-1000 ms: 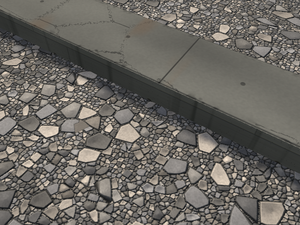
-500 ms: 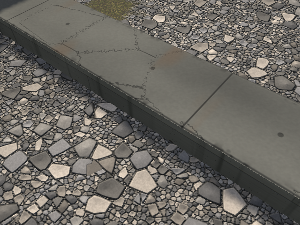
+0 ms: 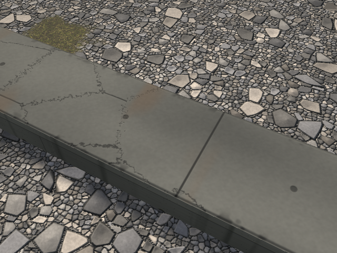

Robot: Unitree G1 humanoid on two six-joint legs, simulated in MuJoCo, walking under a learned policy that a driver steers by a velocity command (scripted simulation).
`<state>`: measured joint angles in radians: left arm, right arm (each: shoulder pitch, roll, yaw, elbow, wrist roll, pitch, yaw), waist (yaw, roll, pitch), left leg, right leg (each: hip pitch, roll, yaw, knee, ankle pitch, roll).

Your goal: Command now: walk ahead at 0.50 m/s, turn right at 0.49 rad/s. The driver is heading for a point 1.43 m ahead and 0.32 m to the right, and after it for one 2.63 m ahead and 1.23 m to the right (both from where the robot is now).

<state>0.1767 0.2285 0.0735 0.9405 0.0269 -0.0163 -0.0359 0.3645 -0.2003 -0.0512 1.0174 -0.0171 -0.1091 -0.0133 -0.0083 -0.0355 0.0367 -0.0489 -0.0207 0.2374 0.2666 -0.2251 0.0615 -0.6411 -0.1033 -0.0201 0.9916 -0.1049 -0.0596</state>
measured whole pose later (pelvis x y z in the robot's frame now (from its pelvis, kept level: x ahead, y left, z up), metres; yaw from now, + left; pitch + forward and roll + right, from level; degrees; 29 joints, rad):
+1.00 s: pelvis +0.44 -0.11 +0.00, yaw -24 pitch +2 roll +0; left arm 0.07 0.09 -0.03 0.63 0.03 0.00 0.03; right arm 0.52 -0.15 0.01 1.07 -0.03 -0.08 0.01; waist 0.00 -0.05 0.01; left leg -0.17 -0.03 0.09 0.40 -0.27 0.06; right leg -1.19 0.03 0.04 2.14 -0.46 -0.11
